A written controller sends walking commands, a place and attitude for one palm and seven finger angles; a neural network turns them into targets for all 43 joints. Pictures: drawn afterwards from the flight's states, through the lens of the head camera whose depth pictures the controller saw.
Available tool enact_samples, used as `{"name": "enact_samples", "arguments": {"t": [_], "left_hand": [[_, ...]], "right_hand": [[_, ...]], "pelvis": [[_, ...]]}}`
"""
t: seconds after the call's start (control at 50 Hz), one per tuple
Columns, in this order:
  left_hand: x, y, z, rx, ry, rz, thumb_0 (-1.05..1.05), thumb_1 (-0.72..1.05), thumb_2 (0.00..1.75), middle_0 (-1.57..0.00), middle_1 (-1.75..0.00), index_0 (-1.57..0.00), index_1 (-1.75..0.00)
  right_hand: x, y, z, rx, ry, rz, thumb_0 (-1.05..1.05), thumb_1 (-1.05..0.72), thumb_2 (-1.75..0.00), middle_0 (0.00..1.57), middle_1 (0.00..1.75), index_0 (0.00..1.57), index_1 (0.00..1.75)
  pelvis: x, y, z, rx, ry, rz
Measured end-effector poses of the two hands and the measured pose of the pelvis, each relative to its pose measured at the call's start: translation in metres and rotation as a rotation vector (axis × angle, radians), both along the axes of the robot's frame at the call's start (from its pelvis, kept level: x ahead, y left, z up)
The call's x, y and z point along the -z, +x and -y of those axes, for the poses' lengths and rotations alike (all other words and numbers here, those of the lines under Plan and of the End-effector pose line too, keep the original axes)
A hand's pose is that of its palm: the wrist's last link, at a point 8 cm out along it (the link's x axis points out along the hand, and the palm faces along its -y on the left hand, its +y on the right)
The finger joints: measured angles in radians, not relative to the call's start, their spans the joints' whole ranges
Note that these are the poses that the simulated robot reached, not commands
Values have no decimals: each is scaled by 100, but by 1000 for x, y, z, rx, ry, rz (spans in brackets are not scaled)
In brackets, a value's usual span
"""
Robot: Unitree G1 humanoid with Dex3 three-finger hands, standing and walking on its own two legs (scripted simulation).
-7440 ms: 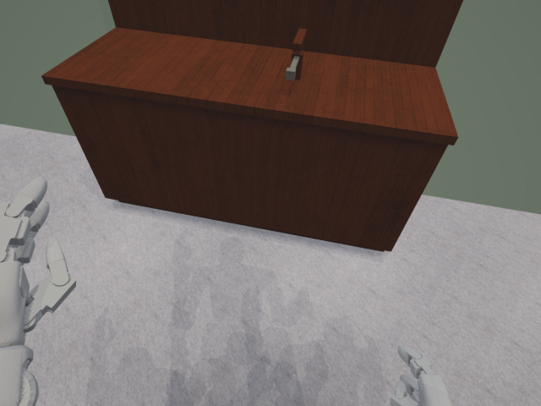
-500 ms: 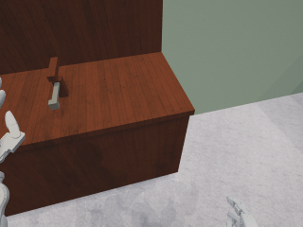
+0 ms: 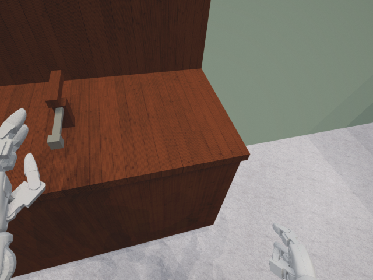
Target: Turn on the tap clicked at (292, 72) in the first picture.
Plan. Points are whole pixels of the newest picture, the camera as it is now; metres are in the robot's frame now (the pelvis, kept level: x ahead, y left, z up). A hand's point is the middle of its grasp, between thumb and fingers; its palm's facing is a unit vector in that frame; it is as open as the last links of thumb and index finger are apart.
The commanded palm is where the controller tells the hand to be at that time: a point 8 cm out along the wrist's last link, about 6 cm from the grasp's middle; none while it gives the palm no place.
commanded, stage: shuffle to correct the standing spot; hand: left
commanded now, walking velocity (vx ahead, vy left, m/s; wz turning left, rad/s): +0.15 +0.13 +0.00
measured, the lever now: (55, 141) +0.40 +0.36 +0.02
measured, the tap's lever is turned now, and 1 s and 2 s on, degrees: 0 0 0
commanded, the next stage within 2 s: come to a stop and stand still in 0.56 s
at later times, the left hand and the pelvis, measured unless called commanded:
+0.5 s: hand (9, 140) +0.28 +0.32 +0.18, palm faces +0.39 -0.83 -0.39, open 7.4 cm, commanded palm +0.20 +0.35 +0.19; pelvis +0.03 +0.08 -0.02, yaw -3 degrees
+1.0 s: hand (19, 119) +0.32 +0.33 +0.18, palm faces +0.34 -0.87 -0.35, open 7.4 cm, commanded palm +0.25 +0.38 +0.19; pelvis +0.08 +0.11 +0.00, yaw -3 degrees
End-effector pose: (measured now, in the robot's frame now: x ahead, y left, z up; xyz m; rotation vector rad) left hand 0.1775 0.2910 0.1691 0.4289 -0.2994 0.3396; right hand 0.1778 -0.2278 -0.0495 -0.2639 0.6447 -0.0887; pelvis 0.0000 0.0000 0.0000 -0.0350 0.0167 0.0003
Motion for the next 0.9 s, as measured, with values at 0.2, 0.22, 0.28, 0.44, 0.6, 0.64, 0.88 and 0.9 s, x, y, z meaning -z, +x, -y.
{"name": "enact_samples", "arguments": {"t": [0.2, 0.22, 0.28, 0.44, 0.6, 0.64, 0.88, 0.9], "left_hand": [[-21, 25, -12, 55, 26, 138, 1, 89, 90, -21, -30, -21, -30], [-24, 23, -15, 62, 29, 167, 1, 89, 90, -21, -30, -21, -30], [-22, 22, -31, 59, 48, 188, 1, 89, 90, -21, -30, -21, -30], [-13, 54, -74, 39, 112, 152, 1, 89, 90, -21, -30, -21, -30], [-43, 53, -53, 98, 178, 118, 1, 89, 90, -21, -30, -21, -30], [-46, 51, -55, 94, 199, 88, 1, 89, 90, -21, -30, -21, -30], [-2, 90, -101, -58, -42, -29, 1, 89, 90, -21, -30, -21, -30], [-1, 95, -98, -35, -50, -16, 1, 89, 90, -21, -30, -21, -30]], "right_hand": [[16, 10, -29, -31, 18, -58, 1, -91, -90, 21, 30, 20, 30], [17, 10, -31, -34, 12, -75, 1, -91, -90, 21, 30, 20, 30], [19, 8, -38, -16, -8, -121, 1, -90, -90, 21, 30, 21, 30], [44, 6, -78, 99, 52, -82, 1, -91, -90, 20, 30, 20, 30], [47, -3, -110, 57, 170, -98, 1, -90, -90, 21, 30, 21, 30], [50, -2, -108, 61, 164, -128, 1, -90, -90, 21, 30, 21, 30], [20, 43, -81, 89, -27, -89, 1, -91, -90, 21, 30, 20, 30], [17, 50, -82, 100, -30, -75, 1, -91, -90, 21, 30, 20, 30]], "pelvis": [[10, 17, -22, -12, -38, 30], [11, 18, -25, -10, -39, 33], [12, 23, -39, 15, -32, 34], [28, 29, -78, 41, 20, 91], [12, 39, -83, 47, 39, 38], [9, 44, -85, 33, 29, 36], [-3, 79, -111, 36, 28, 37], [-2, 80, -112, 40, 40, 46]]}}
